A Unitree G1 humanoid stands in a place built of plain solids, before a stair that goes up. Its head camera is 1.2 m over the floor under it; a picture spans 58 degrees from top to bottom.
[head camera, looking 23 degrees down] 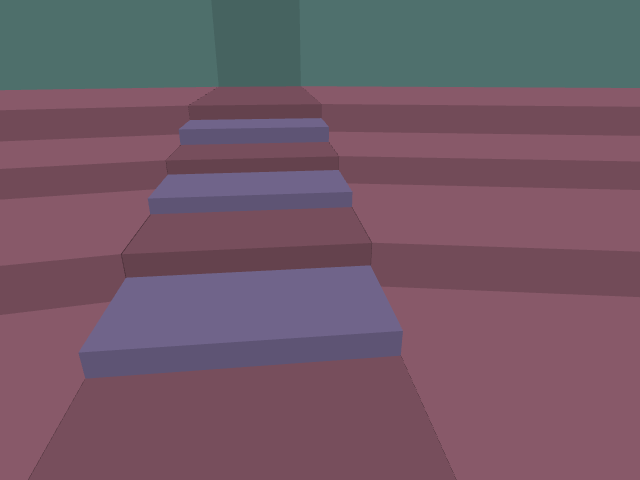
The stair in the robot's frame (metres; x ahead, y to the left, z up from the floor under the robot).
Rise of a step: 0.11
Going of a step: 0.55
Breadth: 1.18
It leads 6 degrees to the left of straight ahead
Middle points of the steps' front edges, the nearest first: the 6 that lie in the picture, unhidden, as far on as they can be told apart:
1.31 0.27 0.24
1.88 0.33 0.36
2.42 0.39 0.46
2.96 0.45 0.56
3.49 0.51 0.68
4.03 0.57 0.80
